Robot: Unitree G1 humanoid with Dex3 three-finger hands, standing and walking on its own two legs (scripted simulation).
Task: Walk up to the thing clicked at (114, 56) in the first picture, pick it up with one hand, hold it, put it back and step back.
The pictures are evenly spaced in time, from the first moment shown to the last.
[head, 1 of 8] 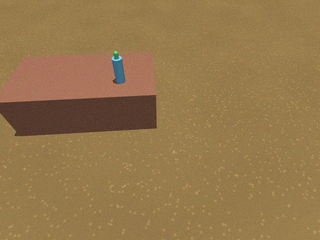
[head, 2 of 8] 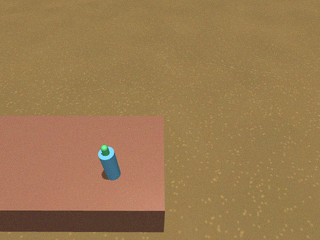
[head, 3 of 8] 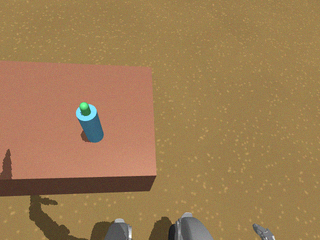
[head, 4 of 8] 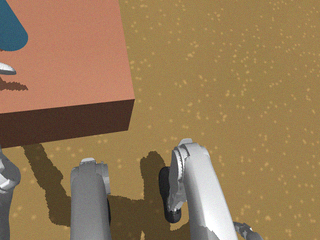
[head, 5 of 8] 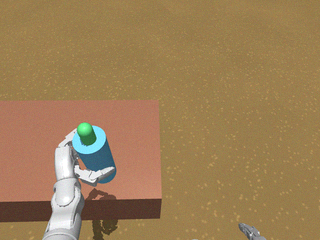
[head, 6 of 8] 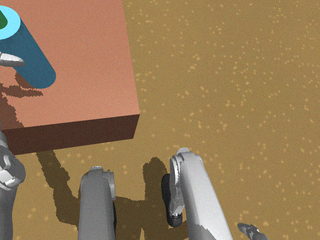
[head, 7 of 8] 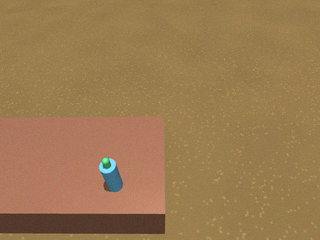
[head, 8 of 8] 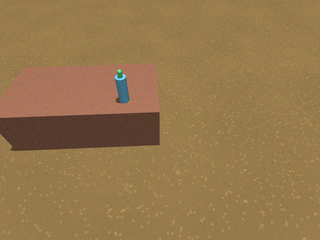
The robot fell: no
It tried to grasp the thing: yes
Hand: left
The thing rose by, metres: 0.32
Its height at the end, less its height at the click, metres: +0.00
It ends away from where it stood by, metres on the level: 0.05
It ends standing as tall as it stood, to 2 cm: yes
